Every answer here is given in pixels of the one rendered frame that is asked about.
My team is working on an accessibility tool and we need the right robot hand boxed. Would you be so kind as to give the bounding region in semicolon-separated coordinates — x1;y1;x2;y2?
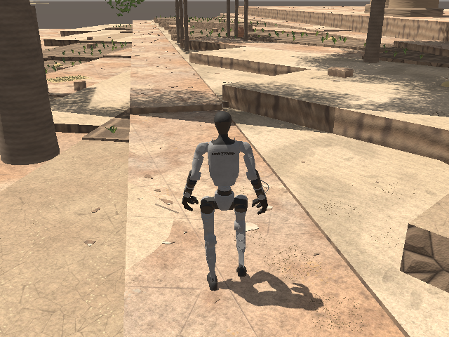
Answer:
252;197;268;215

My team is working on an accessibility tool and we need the robot left forearm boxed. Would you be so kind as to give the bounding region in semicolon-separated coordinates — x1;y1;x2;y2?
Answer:
183;170;197;198

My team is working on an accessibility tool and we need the robot left thigh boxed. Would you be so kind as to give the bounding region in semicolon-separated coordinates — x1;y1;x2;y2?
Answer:
200;196;217;248

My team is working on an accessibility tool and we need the right robot foot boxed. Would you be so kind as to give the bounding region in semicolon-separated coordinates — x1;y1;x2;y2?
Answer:
236;265;247;277

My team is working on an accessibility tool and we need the left robot hand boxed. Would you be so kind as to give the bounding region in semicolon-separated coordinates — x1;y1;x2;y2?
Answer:
182;196;199;211

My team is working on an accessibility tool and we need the robot right forearm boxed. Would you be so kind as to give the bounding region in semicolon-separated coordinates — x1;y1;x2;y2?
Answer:
251;169;266;200

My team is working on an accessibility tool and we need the right robot upper arm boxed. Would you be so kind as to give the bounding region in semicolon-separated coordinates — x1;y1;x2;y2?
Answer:
238;141;257;180

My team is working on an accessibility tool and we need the left robot upper arm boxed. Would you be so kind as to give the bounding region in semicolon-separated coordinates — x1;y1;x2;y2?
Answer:
190;142;209;181

